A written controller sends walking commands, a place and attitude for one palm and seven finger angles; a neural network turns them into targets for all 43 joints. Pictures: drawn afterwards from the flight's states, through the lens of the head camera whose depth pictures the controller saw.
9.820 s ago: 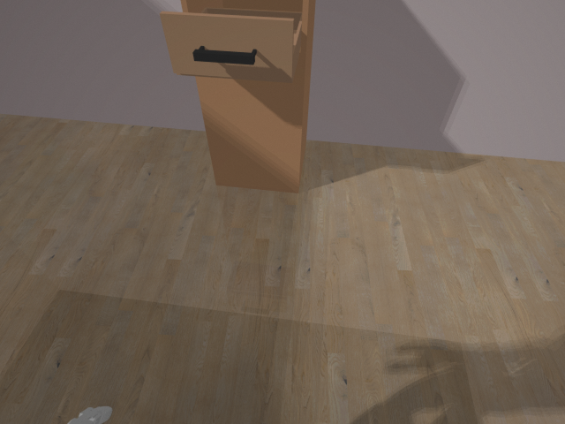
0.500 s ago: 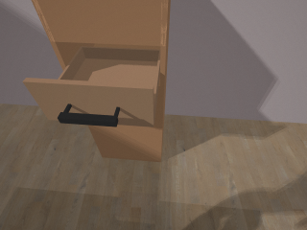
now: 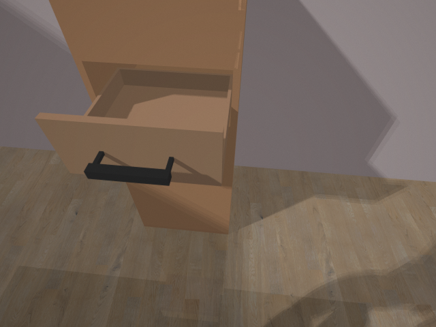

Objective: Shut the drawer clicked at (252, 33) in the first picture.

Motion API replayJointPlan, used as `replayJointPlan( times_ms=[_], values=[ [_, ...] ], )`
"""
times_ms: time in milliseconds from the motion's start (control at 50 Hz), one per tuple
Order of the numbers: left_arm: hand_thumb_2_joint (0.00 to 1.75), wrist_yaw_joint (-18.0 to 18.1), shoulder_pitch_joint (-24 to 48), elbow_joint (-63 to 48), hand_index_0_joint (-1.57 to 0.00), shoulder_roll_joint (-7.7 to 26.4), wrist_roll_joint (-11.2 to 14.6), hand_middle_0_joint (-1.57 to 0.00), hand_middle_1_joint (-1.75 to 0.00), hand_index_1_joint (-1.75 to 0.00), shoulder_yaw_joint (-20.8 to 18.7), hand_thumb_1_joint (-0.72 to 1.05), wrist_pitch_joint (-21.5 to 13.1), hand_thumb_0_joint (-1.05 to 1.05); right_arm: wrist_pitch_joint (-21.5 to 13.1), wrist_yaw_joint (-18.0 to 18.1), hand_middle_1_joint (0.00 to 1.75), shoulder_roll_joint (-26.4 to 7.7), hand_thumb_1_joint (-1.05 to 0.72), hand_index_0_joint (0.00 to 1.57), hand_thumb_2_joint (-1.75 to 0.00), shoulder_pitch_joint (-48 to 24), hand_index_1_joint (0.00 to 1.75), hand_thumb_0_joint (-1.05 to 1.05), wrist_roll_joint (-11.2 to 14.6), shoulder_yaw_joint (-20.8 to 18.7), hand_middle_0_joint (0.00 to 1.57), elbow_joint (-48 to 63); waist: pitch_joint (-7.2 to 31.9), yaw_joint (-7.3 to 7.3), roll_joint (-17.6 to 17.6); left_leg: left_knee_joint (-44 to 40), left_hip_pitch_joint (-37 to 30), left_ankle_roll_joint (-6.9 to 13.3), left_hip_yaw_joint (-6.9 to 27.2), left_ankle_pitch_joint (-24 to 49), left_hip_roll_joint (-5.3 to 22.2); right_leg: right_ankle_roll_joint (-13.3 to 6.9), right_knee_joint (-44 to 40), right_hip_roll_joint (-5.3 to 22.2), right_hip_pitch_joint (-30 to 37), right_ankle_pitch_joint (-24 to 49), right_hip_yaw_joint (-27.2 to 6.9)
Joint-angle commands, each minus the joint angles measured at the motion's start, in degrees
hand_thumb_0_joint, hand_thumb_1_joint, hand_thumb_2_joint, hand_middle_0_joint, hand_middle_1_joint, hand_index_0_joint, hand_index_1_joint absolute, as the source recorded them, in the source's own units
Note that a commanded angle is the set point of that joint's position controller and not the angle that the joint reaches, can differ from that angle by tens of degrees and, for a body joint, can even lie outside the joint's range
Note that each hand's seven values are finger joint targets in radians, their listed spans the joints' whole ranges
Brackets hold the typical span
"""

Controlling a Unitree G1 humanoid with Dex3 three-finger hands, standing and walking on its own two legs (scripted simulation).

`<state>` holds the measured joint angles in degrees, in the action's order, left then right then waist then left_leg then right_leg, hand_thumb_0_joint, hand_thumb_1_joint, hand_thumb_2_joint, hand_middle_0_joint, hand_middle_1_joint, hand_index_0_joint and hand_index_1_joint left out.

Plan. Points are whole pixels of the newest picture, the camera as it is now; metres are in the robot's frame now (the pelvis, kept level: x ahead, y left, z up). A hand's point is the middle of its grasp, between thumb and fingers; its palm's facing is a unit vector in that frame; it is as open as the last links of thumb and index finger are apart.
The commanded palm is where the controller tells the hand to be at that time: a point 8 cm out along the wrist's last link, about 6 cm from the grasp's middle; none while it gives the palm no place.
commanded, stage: look again from close up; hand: left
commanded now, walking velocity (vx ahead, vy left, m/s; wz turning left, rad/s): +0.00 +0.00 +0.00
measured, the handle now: (132, 166) +0.42 +0.22 +0.04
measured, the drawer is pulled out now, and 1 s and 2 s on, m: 0.23 0.23 0.23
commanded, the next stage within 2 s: shuffle to correct the standing spot in 0.32 s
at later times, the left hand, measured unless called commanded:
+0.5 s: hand out of the picture +0.01 +0.17 -0.18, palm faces +0.03 -0.98 -0.19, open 7.4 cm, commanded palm none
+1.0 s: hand out of the picture +0.06 +0.20 -0.18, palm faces +0.03 -0.97 -0.22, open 7.3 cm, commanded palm none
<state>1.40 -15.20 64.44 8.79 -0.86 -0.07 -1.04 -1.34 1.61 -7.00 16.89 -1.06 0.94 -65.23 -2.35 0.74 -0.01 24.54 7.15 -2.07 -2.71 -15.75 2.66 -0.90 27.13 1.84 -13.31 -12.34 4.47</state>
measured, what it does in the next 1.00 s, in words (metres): stands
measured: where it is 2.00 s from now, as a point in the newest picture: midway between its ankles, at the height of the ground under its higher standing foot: outside the picture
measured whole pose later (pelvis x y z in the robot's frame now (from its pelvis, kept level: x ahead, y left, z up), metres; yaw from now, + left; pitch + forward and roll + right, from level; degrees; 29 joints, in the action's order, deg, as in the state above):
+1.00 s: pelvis +0.04 +0.01 +0.00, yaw -1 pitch +0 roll +1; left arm 2.4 -13.1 61.6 9.5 -0.8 -2.2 0.1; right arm -1.1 3.2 -5.2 17.1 -0.9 -0.6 -63.8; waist -4.1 0.0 -0.6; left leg 26.3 5.9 -1.1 -4.0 -19.9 1.7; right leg 0.2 32.9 3.0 -14.4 -16.8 3.5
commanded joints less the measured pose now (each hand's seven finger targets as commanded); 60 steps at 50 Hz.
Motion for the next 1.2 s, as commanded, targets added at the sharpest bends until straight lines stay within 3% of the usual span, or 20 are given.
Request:
replayJointPlan(
  times_ms=[0, 400, 500, 580, 620, 640, 680, 720, 760, 800, 840, 960, 1020, 1040, 1060, 1080, 1100, 1140, 1160, 1180],
  values=[
    [0.90, 0.33, -3.17, -1.52, -0.20, 5.43, 0.24, -0.20, -0.30, -0.30, -0.80, 0.90, -0.67, 0.00, -0.53, 0.27, 0.30, -5.03, -0.90, 0.20, -0.90, 4.60, 0.30, 0.00, 0.24, -1.18, 0.20, 0.83, -1.78, -0.42, 0.29, -5.41, 4.90, 2.74, 2.93, 7.35, 3.28, -1.24, -4.90, 4.59, 2.88, 6.59, -5.49],
    [0.90, 0.31, -3.09, -1.46, -0.20, 5.87, 0.26, -0.20, -0.30, -0.30, -0.88, 0.90, -0.65, 0.00, -0.46, 0.36, 0.30, -5.20, -0.90, 0.20, -0.90, 4.01, 0.30, 0.00, 0.27, -1.26, 0.20, 0.55, -1.58, -0.37, -0.25, -5.44, 4.25, 2.64, 2.80, 7.40, 3.20, -1.30, -5.35, 4.77, 3.44, 7.35, -5.40],
    [0.90, 0.01, -4.68, -2.10, -0.20, 6.76, -0.28, -0.20, -0.30, -0.30, -1.83, 0.90, 0.08, 0.00, 0.56, -0.31, 0.30, -4.67, -0.90, 0.20, -0.90, 5.53, 0.30, 0.00, -0.36, -1.37, 0.20, 0.76, -5.07, 0.44, -2.04, -1.64, 8.95, 3.15, 0.55, -7.35, 0.42, -3.11, -7.93, 5.77, 0.48, -16.12, -9.07],
    [0.90, -0.02, -6.70, -2.99, -0.20, 8.11, -0.34, -0.20, -0.30, -0.30, -3.27, 0.90, 0.36, 0.00, 0.68, -0.60, 0.30, -3.79, -0.90, 0.20, -0.90, 6.52, 0.30, 0.00, -0.58, -1.71, 0.20, 2.07, -5.54, 0.57, -6.59, 5.92, 10.68, 3.32, -1.89, -7.96, -1.36, -6.18, -12.03, 10.05, -1.79, -23.96, -14.47],
    [0.90, -0.07, -5.30, -3.95, -0.20, 7.54, -0.32, -0.20, -0.30, -0.30, -3.64, 0.90, 0.25, 0.00, 0.07, -0.61, 0.30, -3.15, -0.90, 0.20, -0.90, 8.72, 0.30, 0.00, -0.53, -1.61, 0.20, 1.72, -5.38, -0.61, -4.62, 3.04, 7.13, 3.63, -1.24, -5.89, -0.79, -6.45, -8.80, 9.31, -4.57, -20.47, -12.33],
    [0.90, -0.20, -3.83, -4.33, -0.20, 6.46, -0.28, -0.20, -0.30, -0.30, -3.42, 0.90, 0.31, 0.00, -0.29, -0.54, 0.30, -3.15, -0.90, 0.20, -0.90, 10.23, 0.30, 0.00, -0.50, -1.53, 0.20, 1.20, -5.56, -1.46, -1.03, -0.43, 4.58, 3.92, 0.62, -2.97, 0.18, -5.26, -4.46, 6.65, -6.28, -16.25, -8.66],
    [0.90, -0.32, -1.82, -5.40, -0.20, 2.52, -0.36, -0.20, -0.30, -0.30, -2.36, 0.90, 0.08, 0.00, -1.15, 0.20, 0.30, -6.10, -0.90, 0.20, -0.90, 12.93, 0.30, 0.00, -0.37, -1.87, 0.20, -0.09, -4.52, -2.08, 11.47, -6.06, 1.96, 6.85, 8.83, 13.76, 8.43, -1.67, 7.50, 0.30, -6.69, -6.84, 0.70],
    [0.90, 0.10, -3.30, -4.15, -0.20, 1.35, -0.09, -0.20, -0.30, -0.30, -1.72, 0.90, -0.18, 0.00, -1.37, 1.31, 0.30, -6.04, -0.90, 0.20, -0.90, 9.97, 0.30, 0.00, -0.21, -1.50, 0.20, 0.30, -4.06, -0.18, 9.44, -2.50, 0.50, 8.39, 8.83, 38.22, 9.88, -1.35, 6.62, 0.50, -4.14, -3.41, 0.31],
    [0.90, 0.42, -6.27, -2.07, -0.20, 2.06, 0.40, -0.20, -0.30, -0.30, -1.71, 0.90, -0.43, 0.00, -1.53, 1.83, 0.30, -5.35, -0.90, 0.20, -0.90, 8.12, 0.30, 0.00, 0.23, -1.54, 0.20, 0.77, -1.50, 0.55, 3.88, 1.13, -0.06, 5.54, 4.76, 46.48, 6.49, -1.49, 3.31, 2.65, 2.30, 14.42, -2.37],
    [0.90, 0.81, -6.39, -1.75, -0.20, 4.54, 0.67, -0.20, -0.30, -0.30, -2.19, 0.90, -0.54, 0.00, -1.38, 2.04, 0.30, -6.08, -0.90, 0.20, -0.90, 8.10, 0.30, 0.00, 0.62, -2.14, 0.20, 1.23, 1.83, -0.03, 2.20, 1.50, -0.96, 3.50, 2.55, 44.21, 4.54, -1.08, 4.35, 4.48, 6.23, 27.76, -2.45],
    [0.90, 1.07, -5.65, -2.22, -0.20, 5.03, 0.65, -0.20, -0.30, -0.30, -2.36, 0.90, -0.15, 0.00, -0.98, 2.11, 0.30, -5.59, -0.90, 0.20, -0.90, 7.41, 0.30, 0.00, 0.67, -2.57, 0.20, 1.36, 3.26, -0.08, 2.23, 1.24, -2.07, 3.31, 1.83, 41.96, 4.41, -0.63, 5.06, 5.14, 6.03, 30.11, -2.49],
    [0.90, 1.25, -2.63, -4.92, -0.20, 4.79, 0.25, -0.20, -0.30, -0.30, -2.83, 0.90, 0.84, 0.00, 0.04, 2.04, 0.30, -5.11, -0.90, 0.20, -0.90, 5.37, 0.30, 0.00, 0.38, -3.59, 0.20, 2.86, 3.29, -0.36, 2.14, 0.78, -1.59, 4.04, 2.18, 38.10, 5.64, -0.61, 5.92, 4.23, 3.06, 23.93, -3.35],
    [0.90, 1.16, -2.45, -5.25, -0.20, 5.56, 0.04, -0.20, -0.30, -0.30, -2.78, 0.90, 0.71, 0.00, 0.18, 1.63, 0.30, -4.70, -0.90, 0.20, -0.90, 3.90, 0.30, 0.00, 0.30, -3.48, 0.20, 3.00, 4.28, -0.06, 0.04, 1.21, 0.72, 3.45, 1.79, 27.26, 4.34, -1.12, 4.15, 5.70, 4.71, 25.35, -4.90],
    [0.90, 3.01, -6.69, -3.60, -0.20, 9.07, 0.03, -0.20, -0.30, -0.30, -3.04, 0.90, 0.29, 0.00, 0.15, 0.70, 0.30, -10.03, -0.90, 0.20, -0.90, -1.87, 0.30, 0.00, 1.69, -4.77, 0.20, 7.61, 5.74, 1.03, -3.17, 13.72, 4.51, 1.42, -0.82, 26.27, 5.06, 0.00, 1.14, 8.10, 5.72, 41.87, -6.59],
    [0.90, 2.83, -5.91, -5.08, -0.20, 11.85, -0.39, -0.20, -0.30, -0.30, -3.61, 0.90, -0.60, 0.00, 0.50, 0.12, 0.30, -7.86, -0.90, 0.20, -0.90, -1.82, 0.30, 0.00, 1.47, -3.93, 0.20, 10.33, 6.69, 0.14, -6.55, 16.01, 10.99, 0.78, -2.07, 12.36, 0.74, -2.78, 2.93, 12.16, 13.43, 57.58, -9.34],
    [0.90, 2.65, -5.20, -6.55, -0.20, 10.71, -0.21, -0.20, -0.30, -0.30, -3.33, 0.90, -0.91, 0.00, 0.46, -0.20, 0.30, -4.91, -0.90, 0.20, -0.90, 1.32, 0.30, 0.00, 1.26, -3.82, 0.20, 10.72, 12.67, -0.87, -12.78, 12.95, 13.15, 1.94, -0.40, -6.26, -0.13, -5.74, 5.13, 14.79, 17.48, 59.01, -10.62],
    [0.90, 2.45, -2.91, -7.62, -0.20, 9.45, -0.39, -0.20, -0.30, -0.30, -2.44, 0.90, -0.40, 0.00, 0.89, -0.10, 0.30, -4.89, -0.90, 0.20, -0.90, 0.77, 0.30, 0.00, 1.15, -3.78, 0.20, 10.56, 12.11, -1.23, -13.26, 9.24, 10.33, 1.92, -0.96, -7.57, -0.90, -5.65, 4.88, 14.12, 14.90, 51.91, -8.74],
    [0.90, 1.83, 1.50, -9.46, -0.20, 9.27, 0.11, -0.20, -0.30, -0.30, -1.84, 0.90, 0.35, 0.00, 1.30, -0.34, 0.30, -5.48, -0.90, 0.20, -0.90, 1.95, 0.30, 0.00, 0.70, -3.69, 0.20, 9.45, 6.60, -3.05, -4.14, 3.37, 2.83, 2.01, -0.25, 0.99, -0.47, -3.42, 1.09, 10.02, 2.08, 18.75, -7.49],
    [0.90, 1.58, 2.71, -9.99, -0.20, 8.76, 0.19, -0.20, -0.30, -0.30, -1.90, 0.90, 0.82, 0.00, 0.97, -0.52, 0.30, -6.64, -0.90, 0.20, -0.90, 2.37, 0.30, 0.00, 0.20, -3.64, 0.20, 9.53, 4.12, -2.90, 2.30, 1.03, 2.25, 2.88, 2.11, 6.08, 2.78, -2.06, 1.05, 6.76, -1.76, 6.74, -5.71],
    [0.90, 1.42, 3.09, -10.69, -0.20, 8.21, 0.07, -0.20, -0.30, -0.30, -1.71, 0.90, 1.39, 0.00, 1.12, -0.67, 0.30, -8.12, -0.90, 0.20, -0.90, -0.07, 0.30, 0.00, -0.03, -3.51, 0.20, 10.49, -1.82, -1.67, 4.79, -1.11, 8.43, 3.77, 4.79, 3.43, 4.71, -0.78, -0.90, 4.36, -3.22, -3.05, -4.51]
  ],
)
